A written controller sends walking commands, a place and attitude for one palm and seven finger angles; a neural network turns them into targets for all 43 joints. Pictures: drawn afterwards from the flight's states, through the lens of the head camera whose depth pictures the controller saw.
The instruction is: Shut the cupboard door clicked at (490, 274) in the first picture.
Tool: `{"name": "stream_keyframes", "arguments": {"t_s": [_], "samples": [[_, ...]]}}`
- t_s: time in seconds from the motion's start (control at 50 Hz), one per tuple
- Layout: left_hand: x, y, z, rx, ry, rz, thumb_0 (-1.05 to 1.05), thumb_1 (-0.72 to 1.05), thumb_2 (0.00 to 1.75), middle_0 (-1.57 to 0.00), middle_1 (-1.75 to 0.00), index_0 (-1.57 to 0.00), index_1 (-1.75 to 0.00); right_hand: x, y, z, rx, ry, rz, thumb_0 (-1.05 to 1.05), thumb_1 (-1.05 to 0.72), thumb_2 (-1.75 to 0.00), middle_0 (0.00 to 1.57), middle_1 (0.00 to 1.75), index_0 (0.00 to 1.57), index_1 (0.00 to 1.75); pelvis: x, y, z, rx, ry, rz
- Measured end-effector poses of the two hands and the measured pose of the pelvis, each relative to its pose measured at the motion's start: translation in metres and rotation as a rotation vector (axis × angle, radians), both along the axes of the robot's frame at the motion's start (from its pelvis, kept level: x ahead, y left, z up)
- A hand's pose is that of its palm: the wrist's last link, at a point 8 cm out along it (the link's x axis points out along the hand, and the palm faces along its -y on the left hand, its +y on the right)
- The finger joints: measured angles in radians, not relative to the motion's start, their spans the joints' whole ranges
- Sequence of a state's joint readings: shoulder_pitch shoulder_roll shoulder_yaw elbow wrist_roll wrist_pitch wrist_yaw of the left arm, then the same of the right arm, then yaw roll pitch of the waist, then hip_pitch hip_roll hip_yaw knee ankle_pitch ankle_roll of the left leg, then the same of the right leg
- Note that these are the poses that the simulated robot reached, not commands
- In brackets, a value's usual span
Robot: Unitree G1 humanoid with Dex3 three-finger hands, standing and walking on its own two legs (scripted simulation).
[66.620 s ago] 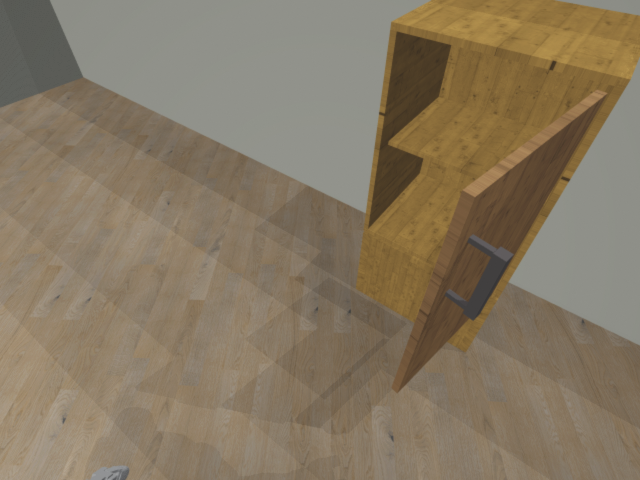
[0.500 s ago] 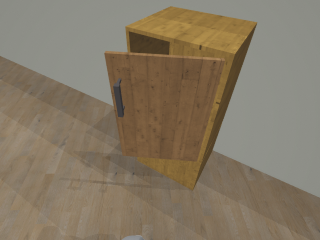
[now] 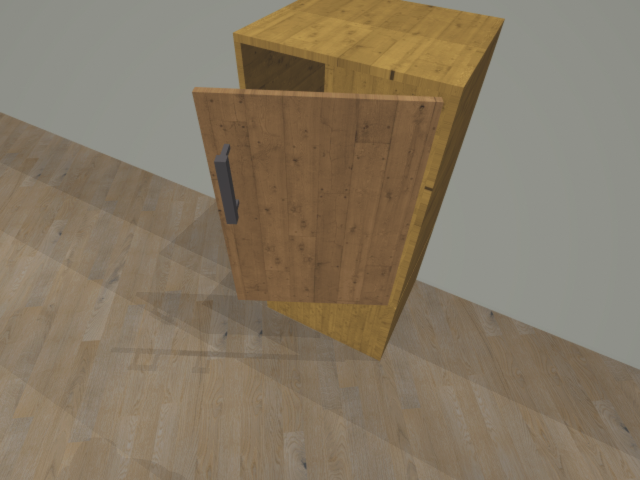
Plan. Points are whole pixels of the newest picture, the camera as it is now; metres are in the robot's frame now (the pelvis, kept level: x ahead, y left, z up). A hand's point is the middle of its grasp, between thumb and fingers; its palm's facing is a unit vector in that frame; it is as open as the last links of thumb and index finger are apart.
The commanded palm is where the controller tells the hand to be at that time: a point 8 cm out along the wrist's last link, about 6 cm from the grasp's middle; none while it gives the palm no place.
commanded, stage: look again from close up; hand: left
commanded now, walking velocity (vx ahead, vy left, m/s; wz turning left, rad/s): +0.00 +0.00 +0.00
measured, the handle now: (229, 185) +0.61 +0.20 +0.01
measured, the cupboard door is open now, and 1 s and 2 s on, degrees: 26 26 26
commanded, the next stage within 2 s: shuffle to correct the standing spot in 0.42 s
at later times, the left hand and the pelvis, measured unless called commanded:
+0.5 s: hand out of the picture +0.03 +0.17 -0.18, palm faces +0.02 -0.99 -0.16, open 7.4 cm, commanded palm none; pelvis +0.04 +0.01 +0.00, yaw -1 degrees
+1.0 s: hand out of the picture +0.02 +0.18 -0.19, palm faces +0.05 -0.99 -0.12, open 7.4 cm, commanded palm none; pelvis +0.10 +0.03 -0.01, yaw -1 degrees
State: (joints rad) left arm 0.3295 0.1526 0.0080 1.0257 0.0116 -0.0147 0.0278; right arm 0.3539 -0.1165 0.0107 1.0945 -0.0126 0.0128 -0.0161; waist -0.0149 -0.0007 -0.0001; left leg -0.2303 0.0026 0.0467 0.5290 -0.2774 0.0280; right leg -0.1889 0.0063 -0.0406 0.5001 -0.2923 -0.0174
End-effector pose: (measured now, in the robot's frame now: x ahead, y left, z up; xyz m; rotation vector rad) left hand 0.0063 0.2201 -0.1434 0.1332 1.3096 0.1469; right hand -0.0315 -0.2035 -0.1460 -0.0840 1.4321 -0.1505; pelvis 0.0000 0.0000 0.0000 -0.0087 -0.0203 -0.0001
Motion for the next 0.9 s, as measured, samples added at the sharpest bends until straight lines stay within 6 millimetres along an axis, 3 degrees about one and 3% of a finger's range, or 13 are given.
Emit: {"name": "stream_keyframes", "arguments": {"t_s": [0.42,0.64,0.8,0.9], "samples": [[0.017,0.000,-0.004,-0.023,0.092,0.005,0.01,0.91,0.90,-0.20,-0.30,-0.20,-0.29,0.060,-0.002,0.006,-0.057,-0.032,0.022,0.01,-0.92,-0.90,0.20,0.30,0.20,0.30,0.037,0.012,0.003,0.011,0.004,-0.011],[0.020,0.005,-0.004,-0.017,0.085,0.000,0.01,0.91,0.90,-0.20,-0.30,-0.20,-0.29,0.066,-0.003,0.004,-0.050,-0.044,0.032,0.01,-0.92,-0.90,0.20,0.30,0.20,0.30,0.041,0.012,0.002,0.016,-0.008,-0.013],[0.018,0.003,-0.010,-0.022,0.116,0.027,0.00,0.91,0.90,-0.20,-0.30,-0.20,-0.29,0.063,-0.002,-0.005,-0.028,0.003,0.027,0.01,-0.91,-0.90,0.20,0.30,0.20,0.30,0.058,0.009,-0.006,0.006,0.000,-0.005],[0.007,0.006,-0.018,-0.038,0.154,0.082,0.00,0.91,0.90,-0.20,-0.30,-0.20,-0.29,0.086,0.002,-0.004,-0.047,0.021,0.056,0.01,-0.91,-0.90,0.20,0.30,0.20,0.29,0.076,0.015,-0.012,-0.015,0.003,0.020]]}}
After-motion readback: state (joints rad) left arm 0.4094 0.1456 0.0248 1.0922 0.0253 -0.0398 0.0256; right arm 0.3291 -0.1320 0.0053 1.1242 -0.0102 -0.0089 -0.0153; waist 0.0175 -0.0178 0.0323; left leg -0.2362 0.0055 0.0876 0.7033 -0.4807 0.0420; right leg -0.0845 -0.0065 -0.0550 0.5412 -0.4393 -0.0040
